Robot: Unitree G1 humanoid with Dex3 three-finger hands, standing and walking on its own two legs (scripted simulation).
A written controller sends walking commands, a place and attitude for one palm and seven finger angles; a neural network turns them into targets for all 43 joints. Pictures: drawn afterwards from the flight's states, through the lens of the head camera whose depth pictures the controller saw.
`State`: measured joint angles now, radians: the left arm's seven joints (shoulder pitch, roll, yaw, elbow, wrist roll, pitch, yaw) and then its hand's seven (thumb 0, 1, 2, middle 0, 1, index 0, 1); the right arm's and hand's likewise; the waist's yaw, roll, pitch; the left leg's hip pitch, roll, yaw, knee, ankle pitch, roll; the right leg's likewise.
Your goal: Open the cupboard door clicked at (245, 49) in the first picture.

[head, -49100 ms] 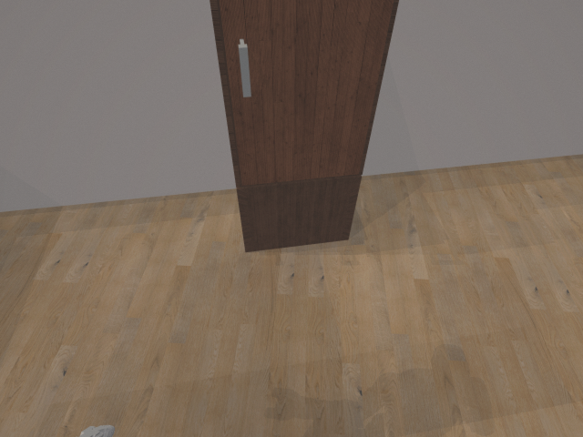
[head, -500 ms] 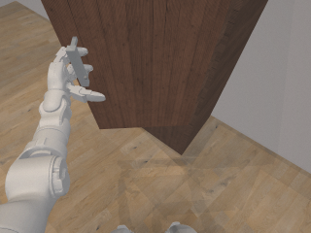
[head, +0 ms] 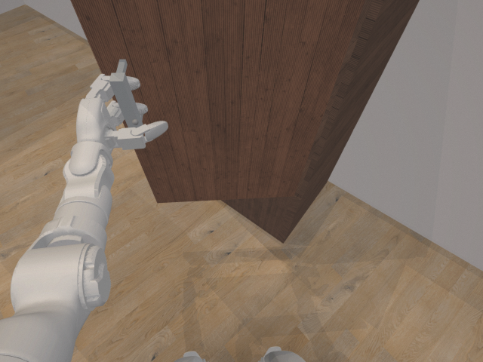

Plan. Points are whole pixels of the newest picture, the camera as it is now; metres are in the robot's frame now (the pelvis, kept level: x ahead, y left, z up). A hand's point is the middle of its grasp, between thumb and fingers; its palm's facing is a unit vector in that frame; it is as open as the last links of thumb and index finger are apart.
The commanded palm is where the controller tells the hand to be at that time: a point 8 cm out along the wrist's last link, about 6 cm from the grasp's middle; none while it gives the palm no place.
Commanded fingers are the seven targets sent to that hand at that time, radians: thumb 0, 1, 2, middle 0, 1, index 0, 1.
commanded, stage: close the thumb around the handle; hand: left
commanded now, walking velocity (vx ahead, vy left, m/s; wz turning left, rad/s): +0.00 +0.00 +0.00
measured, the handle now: (130, 99) +0.55 +0.17 +0.10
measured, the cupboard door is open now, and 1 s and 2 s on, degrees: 41 60 79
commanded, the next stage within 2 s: pull the door open along its arc in 0.34 s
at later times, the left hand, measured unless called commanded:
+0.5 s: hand (139, 120) +0.49 +0.14 +0.11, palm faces +0.02 -1.00 +0.00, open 5.8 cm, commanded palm +0.46 +0.19 +0.10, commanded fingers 0.00 0.90 0.90 -0.40 -1.35 -0.40 -1.35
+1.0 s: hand (156, 177) +0.38 +0.11 +0.11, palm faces +0.16 -0.98 +0.09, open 6.2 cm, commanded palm +0.32 +0.17 +0.10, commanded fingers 0.00 0.90 0.90 -0.40 -1.35 -0.40 -1.35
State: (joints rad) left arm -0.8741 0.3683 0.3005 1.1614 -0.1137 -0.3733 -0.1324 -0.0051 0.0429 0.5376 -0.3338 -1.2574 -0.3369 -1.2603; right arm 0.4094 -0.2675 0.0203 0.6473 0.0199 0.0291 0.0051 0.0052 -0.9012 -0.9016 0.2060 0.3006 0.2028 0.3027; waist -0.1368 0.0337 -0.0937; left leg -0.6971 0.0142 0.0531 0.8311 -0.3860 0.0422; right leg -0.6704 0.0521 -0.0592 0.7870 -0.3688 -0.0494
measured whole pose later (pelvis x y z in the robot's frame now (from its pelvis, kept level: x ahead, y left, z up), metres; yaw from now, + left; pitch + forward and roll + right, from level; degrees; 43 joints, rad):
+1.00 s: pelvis +0.01 +0.00 +0.01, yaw -1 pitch +9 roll +0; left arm -0.23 0.02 0.05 0.32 -0.12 -0.19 0.20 0.00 0.68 0.76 -0.35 -1.33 -0.33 -1.29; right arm 0.28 -0.23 0.01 0.55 0.01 0.03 0.04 0.01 -0.90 -0.90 0.20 0.30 0.20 0.30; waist -0.03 0.04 -0.11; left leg -0.52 0.00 0.08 0.75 -0.39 0.04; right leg -0.51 0.04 -0.03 0.74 -0.38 -0.04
